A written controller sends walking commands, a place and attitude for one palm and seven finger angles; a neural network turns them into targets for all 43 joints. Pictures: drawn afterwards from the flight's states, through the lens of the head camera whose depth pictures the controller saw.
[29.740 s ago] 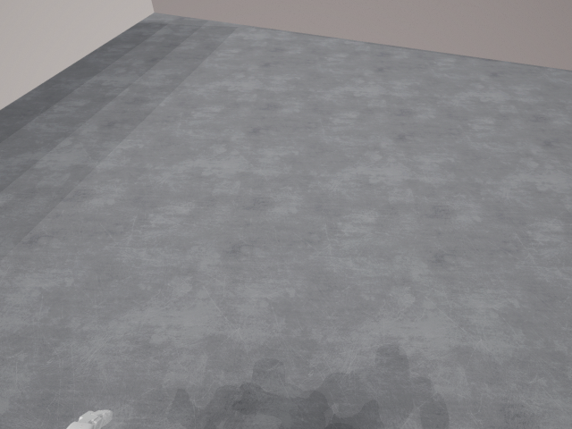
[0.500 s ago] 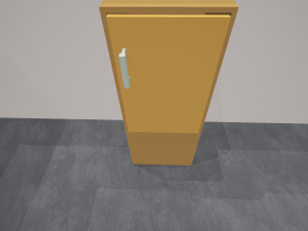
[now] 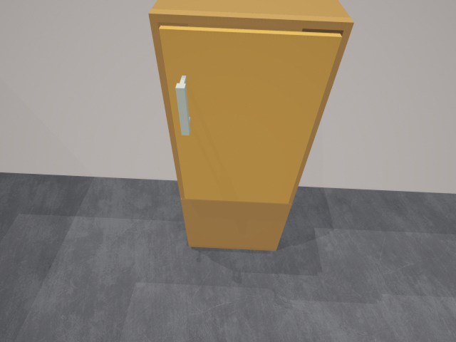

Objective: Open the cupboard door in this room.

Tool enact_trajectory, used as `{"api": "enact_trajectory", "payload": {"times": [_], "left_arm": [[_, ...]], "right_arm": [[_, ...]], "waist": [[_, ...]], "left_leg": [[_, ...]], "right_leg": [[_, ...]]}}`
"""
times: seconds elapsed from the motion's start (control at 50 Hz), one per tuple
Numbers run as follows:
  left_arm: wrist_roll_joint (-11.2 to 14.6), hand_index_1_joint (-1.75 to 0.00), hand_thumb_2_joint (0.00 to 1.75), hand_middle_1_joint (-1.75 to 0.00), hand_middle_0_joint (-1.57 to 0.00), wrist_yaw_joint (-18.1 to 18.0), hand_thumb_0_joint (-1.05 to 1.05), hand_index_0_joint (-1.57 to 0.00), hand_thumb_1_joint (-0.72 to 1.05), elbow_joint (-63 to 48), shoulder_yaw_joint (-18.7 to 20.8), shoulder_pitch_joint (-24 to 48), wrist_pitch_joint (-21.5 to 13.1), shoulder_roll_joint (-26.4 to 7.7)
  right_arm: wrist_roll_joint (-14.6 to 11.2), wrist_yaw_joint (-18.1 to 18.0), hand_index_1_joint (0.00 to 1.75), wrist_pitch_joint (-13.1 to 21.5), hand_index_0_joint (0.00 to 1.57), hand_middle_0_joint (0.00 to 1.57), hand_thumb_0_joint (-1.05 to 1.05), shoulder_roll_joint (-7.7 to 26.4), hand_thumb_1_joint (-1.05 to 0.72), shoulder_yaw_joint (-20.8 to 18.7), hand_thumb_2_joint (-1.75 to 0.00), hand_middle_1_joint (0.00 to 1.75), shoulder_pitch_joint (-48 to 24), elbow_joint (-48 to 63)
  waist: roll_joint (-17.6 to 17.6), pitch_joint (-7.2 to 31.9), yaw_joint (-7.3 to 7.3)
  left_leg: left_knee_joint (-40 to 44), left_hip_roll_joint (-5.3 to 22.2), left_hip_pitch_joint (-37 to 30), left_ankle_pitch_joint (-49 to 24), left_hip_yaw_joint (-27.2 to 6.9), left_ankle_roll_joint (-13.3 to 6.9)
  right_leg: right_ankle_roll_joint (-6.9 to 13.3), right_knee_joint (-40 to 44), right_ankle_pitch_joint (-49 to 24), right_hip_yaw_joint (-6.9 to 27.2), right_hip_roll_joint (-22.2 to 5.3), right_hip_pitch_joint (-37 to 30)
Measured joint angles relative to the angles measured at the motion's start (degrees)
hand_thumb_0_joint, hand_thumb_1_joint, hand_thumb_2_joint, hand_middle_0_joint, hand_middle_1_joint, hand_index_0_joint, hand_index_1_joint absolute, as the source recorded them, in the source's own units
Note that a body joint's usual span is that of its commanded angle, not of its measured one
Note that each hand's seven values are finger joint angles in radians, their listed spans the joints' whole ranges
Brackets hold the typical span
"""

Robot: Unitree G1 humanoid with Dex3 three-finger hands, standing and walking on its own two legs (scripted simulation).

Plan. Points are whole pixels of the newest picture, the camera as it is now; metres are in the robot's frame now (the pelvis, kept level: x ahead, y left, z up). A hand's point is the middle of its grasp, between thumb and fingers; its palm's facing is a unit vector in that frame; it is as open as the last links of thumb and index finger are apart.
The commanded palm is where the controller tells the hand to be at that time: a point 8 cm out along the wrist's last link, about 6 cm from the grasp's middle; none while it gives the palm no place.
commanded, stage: shuffle to correct the standing spot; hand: left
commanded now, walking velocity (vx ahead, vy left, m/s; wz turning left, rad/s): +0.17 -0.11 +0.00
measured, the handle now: (184, 106) +0.62 +0.15 +0.08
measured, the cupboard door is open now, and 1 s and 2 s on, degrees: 0 0 0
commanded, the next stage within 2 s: come to a stop and stand still in 0.20 s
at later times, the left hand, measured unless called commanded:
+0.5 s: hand out of the picture +0.00 +0.13 -0.19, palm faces +0.06 -0.99 -0.14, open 7.4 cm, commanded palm none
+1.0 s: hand out of the picture +0.12 +0.12 -0.17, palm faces +0.02 -0.98 -0.20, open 7.3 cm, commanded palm none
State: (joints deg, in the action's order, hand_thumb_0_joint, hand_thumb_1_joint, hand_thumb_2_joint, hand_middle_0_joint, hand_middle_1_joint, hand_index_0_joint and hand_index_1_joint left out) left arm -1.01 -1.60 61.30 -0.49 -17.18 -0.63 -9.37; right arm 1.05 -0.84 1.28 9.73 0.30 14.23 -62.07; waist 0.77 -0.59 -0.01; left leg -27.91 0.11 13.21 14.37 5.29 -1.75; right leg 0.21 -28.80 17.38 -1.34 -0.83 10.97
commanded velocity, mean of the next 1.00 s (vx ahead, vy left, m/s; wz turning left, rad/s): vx -0.01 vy -0.03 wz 0.00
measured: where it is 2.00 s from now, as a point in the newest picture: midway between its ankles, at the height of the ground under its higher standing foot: outside the picture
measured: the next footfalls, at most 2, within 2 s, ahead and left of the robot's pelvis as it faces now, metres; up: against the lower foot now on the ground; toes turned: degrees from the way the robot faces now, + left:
right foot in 0.70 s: +0.10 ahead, -0.15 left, +0.00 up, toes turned -5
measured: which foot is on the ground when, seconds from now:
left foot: down 0.00-1.00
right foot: down 0.00-0.46, up 0.48-0.68, down 0.70-1.00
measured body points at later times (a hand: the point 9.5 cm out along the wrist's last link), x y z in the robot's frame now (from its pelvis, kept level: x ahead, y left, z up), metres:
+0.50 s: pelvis +0.08 -0.02 -0.01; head +0.10 +0.01 +0.44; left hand +0.00 +0.19 -0.18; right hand +0.14 -0.25 -0.15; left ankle +0.09 +0.07 -0.74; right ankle -0.02 -0.12 -0.73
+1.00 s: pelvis +0.06 -0.06 +0.00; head +0.07 -0.05 +0.45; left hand +0.12 +0.18 -0.15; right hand +0.07 -0.28 -0.16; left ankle +0.06 +0.07 -0.74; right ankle +0.06 -0.15 -0.74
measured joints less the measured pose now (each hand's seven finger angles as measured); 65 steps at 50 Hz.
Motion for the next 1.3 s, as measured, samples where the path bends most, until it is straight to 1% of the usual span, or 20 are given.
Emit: {"api": "enact_trajectory", "payload": {"times": [0.12,0.22,0.3,0.34,0.38,0.42,0.44,0.5,0.56,0.64,0.7,0.74,0.78,0.82,0.86,0.9,0.94,1.06,1.2,1.3], "left_arm": [[-0.6,-0.3,0.9,-0.3,-0.2,0.9,0.0,-0.2,0.91,0.3,0.7,-2.3,0.5,0.1],[-0.6,-0.3,0.9,-0.3,-0.2,1.2,0.0,-0.2,0.91,0.6,1.3,-4.2,-0.4,0.8],[-0.7,-0.3,0.9,-0.3,-0.2,0.4,0.0,-0.2,0.91,0.9,1.8,-5.7,-1.9,1.2],[-0.9,-0.3,0.9,-0.3,-0.2,0.0,0.0,-0.2,0.91,1.3,1.9,-6.6,-2.1,1.5],[-0.9,-0.3,0.9,-0.3,-0.2,-0.3,0.0,-0.2,0.91,1.9,1.8,-7.4,-1.9,1.8],[-0.5,-0.3,0.9,-0.3,-0.2,-0.5,0.0,-0.2,0.91,2.5,1.5,-8.1,-1.3,2.2],[-0.2,-0.3,0.9,-0.3,-0.2,-0.7,0.0,-0.2,0.91,2.9,1.4,-8.3,-0.9,2.4],[0.4,-0.3,0.9,-0.3,-0.2,-1.2,0.0,-0.2,0.91,3.7,1.1,-7.2,0.5,2.3],[0.2,-0.3,0.9,-0.3,-0.2,-1.3,0.01,-0.2,0.91,2.7,1.2,-4.2,1.5,2.2],[-0.1,-0.3,0.9,-0.3,-0.2,-1.0,0.01,-0.2,0.91,-0.8,1.9,0.2,1.5,1.5],[-0.5,-0.3,0.9,-0.3,-0.2,-0.9,0.0,-0.2,0.91,-3.6,2.4,2.1,0.8,0.5],[-0.7,-0.3,0.9,-0.3,-0.19,-0.9,0.0,-0.2,0.91,-4.4,2.4,3.0,0.5,0.2],[-0.7,-0.3,0.9,-0.3,-0.19,-0.6,0.0,-0.2,0.91,-5.1,2.1,3.2,0.5,0.0],[-0.7,-0.3,0.9,-0.3,-0.19,-0.6,0.0,-0.2,0.91,-5.4,1.9,3.5,0.5,-0.1],[-0.5,-0.3,0.9,-0.3,-0.19,-0.4,0.0,-0.2,0.91,-5.5,1.7,3.7,0.5,-0.2],[-0.2,-0.3,0.9,-0.3,-0.19,-0.3,0.0,-0.2,0.91,-5.2,1.7,4.3,0.6,-0.5],[0.1,-0.3,0.9,-0.3,-0.2,-0.3,0.0,-0.2,0.91,-4.7,1.8,4.9,0.9,-0.6],[0.5,-0.3,0.9,-0.3,-0.2,-0.1,0.0,-0.2,0.93,-3.1,1.6,4.7,0.4,-1.0],[0.6,-0.3,0.9,-0.3,-0.2,0.1,0.0,-0.2,0.92,0.0,1.1,2.0,0.4,-0.6],[0.5,-0.3,0.9,-0.3,-0.2,-0.3,0.0,-0.2,0.91,1.7,0.6,0.0,0.1,0.8]], "right_arm": [[0.3,0.2,0.3,-0.5,0.2,0.2,0.0,-0.8,-0.91,-0.8,-0.9,0.3,2.2,0.0],[0.2,0.0,0.3,-0.3,0.2,0.2,0.0,-0.7,-0.91,-1.3,-0.9,0.3,3.9,-0.4],[0.2,0.0,0.3,-0.7,0.2,0.2,0.0,-0.9,-0.91,-1.5,-0.9,0.3,3.5,-0.9],[0.0,0.2,0.3,-0.8,0.2,0.2,0.01,-1.1,-0.91,-1.6,-0.9,0.3,2.2,-0.7],[-0.1,-0.2,0.3,-0.8,0.2,0.2,0.01,-1.0,-0.92,-1.7,-0.9,0.3,0.5,-0.1],[-0.3,-0.5,0.3,0.1,0.2,0.2,0.01,-0.6,-0.93,-1.4,-0.9,0.3,-1.1,0.8],[-0.3,-0.7,0.3,0.7,0.2,0.2,0.01,-0.6,-0.93,-1.3,-0.9,0.3,-1.8,1.1],[-0.6,-1.3,0.3,1.2,0.2,0.2,0.01,-1.5,-0.93,-0.7,-0.9,0.3,-3.7,1.8],[-0.5,-1.8,0.3,0.9,0.2,0.2,0.0,-2.1,-0.92,-0.5,-0.9,0.3,-5.6,2.5],[-0.4,-1.7,0.3,0.1,0.2,0.21,-0.01,-2.2,-0.93,-1.5,-0.9,0.3,-7.1,3.8],[-0.1,-1.0,0.3,-0.8,0.2,0.21,-0.01,-1.8,-0.93,-2.1,-0.9,0.3,-6.9,4.5],[-0.2,-0.5,0.3,-1.7,0.2,0.21,-0.01,-1.3,-0.92,-2.5,-0.9,0.3,-6.5,4.6],[-0.2,-0.3,0.3,-2.6,0.2,0.21,-0.01,-0.8,-0.93,-2.9,-0.9,0.3,-5.7,4.6],[-0.1,-0.1,0.3,-2.9,0.2,0.21,-0.01,-0.4,-0.93,-3.0,-0.9,0.3,-4.7,4.3],[-0.2,0.0,0.3,-2.7,0.2,0.2,-0.01,-0.2,-0.93,-2.7,-0.9,0.3,-3.4,3.8],[-0.1,-0.1,0.3,-2.1,0.2,0.2,0.0,-0.4,-0.92,-2.4,-0.9,0.3,-2.3,2.9],[0.0,-0.1,0.3,-1.7,0.2,0.2,0.0,-0.8,-0.92,-1.7,-0.9,0.3,-1.0,1.8],[0.1,-0.3,0.3,-1.3,0.2,0.2,0.0,-1.6,-0.91,-0.5,-0.9,0.3,2.2,-0.9],[0.0,-0.2,0.3,-1.2,0.2,0.2,0.0,-2.7,-0.91,0.0,-0.9,0.3,3.8,-2.5],[-0.1,-0.1,0.3,-1.1,0.2,0.2,0.0,-3.2,-0.91,0.3,-0.9,0.3,4.2,-2.8]], "waist": [[0.4,0.5,-0.05],[-1.1,0.5,0.04],[-1.0,0.1,0.69],[-0.4,-0.4,1.25],[0.3,-0.8,1.49],[0.5,-1.5,1.46],[0.6,-1.6,1.4],[2.3,-1.6,1.94],[1.9,-2.3,1.88],[0.3,-3.1,1.39],[-0.2,-2.8,1.34],[-1.2,-2.3,1.13],[-1.7,-1.3,0.59],[-1.8,-0.7,0.19],[-1.7,-0.3,-0.11],[-0.7,-0.5,-0.46],[0.4,-0.7,-0.3],[0.6,-0.6,-0.15],[0.0,-0.7,-0.33],[-0.7,-0.9,0.02]], "left_leg": [[-1.9,0.2,0.7,2.1,0.1,0.4],[-5.3,1.8,1.7,4.9,-0.9,1.1],[-18.7,2.3,6.6,13.0,-1.0,0.2],[-22.4,2.0,9.0,14.8,-0.6,-0.1],[-18.8,1.7,9.4,11.9,-0.1,0.2],[-9.5,1.6,7.3,1.5,0.3,0.4],[-8.0,1.7,6.4,-0.3,0.5,0.0],[-7.7,1.1,4.7,3.1,2.4,-1.1],[-4.6,1.0,3.1,2.1,3.2,-1.0],[-2.6,1.3,3.0,0.1,2.7,-0.6],[-4.6,1.5,4.4,0.5,2.5,0.4],[-6.4,2.1,5.4,1.5,1.7,1.1],[-8.7,1.9,6.3,5.8,0.2,1.3],[-11.0,1.7,6.5,7.4,-1.0,1.4],[-8.7,1.8,4.6,6.0,-1.6,1.6],[-5.2,1.7,2.8,1.7,-1.9,2.0],[-3.5,1.5,1.7,1.3,-1.6,2.1],[1.0,1.8,-0.2,-0.8,-2.0,2.3],[3.1,2.0,-1.3,-2.1,-2.0,2.7],[2.2,2.5,-0.7,-1.8,-2.2,2.8]], "right_leg": [[0.9,-3.2,2.8,0.1,0.1,1.3],[1.8,-3.8,4.6,-0.7,1.7,0.8],[3.0,-2.7,5.6,-1.8,2.6,-1.1],[3.0,-1.2,5.4,-1.8,2.6,-2.5],[2.6,-0.2,5.5,-1.6,2.6,-3.8],[2.1,-1.2,6.6,-1.3,2.8,-4.4],[1.8,-2.8,7.5,-1.0,3.0,-4.2],[0.4,-9.1,11.0,-0.4,1.5,-1.7],[-0.3,-13.7,12.9,-0.8,0.1,2.1],[-0.6,-11.7,7.3,-1.4,-1.3,5.5],[-0.4,-6.4,0.3,-1.5,-2.0,5.3],[0.2,-7.1,1.4,-1.9,-1.4,5.7],[1.0,-7.2,2.0,-2.5,-1.0,5.9],[1.5,-6.2,1.5,-3.0,-0.5,5.7],[1.7,-5.6,1.0,-3.3,0.1,5.5],[1.7,-5.5,1.0,-3.5,0.2,5.1],[1.5,-4.0,0.1,-3.2,0.1,4.2],[1.9,1.2,-2.9,-3.7,0.7,1.9],[2.2,3.3,-4.1,-3.8,1.1,0.8],[2.3,3.7,-4.4,-4.0,1.5,0.8]]}}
